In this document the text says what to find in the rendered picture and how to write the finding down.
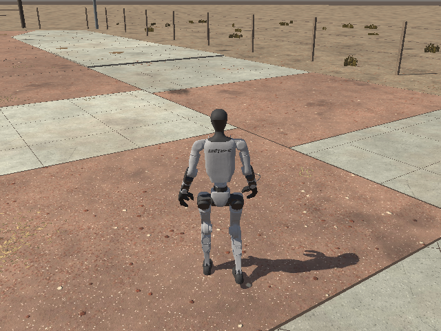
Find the left robot upper arm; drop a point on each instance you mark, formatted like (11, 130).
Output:
(194, 157)

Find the right robot upper arm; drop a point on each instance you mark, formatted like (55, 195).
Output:
(244, 156)

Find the right robot shin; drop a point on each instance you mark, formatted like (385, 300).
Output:
(237, 250)

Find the right robot hand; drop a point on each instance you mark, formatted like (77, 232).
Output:
(247, 189)

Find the robot left forearm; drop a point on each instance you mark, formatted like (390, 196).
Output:
(187, 181)

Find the robot torso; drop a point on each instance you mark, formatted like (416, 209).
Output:
(220, 166)

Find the robot right forearm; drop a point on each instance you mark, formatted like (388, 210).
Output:
(251, 179)

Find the left robot hand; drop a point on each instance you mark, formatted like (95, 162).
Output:
(182, 197)

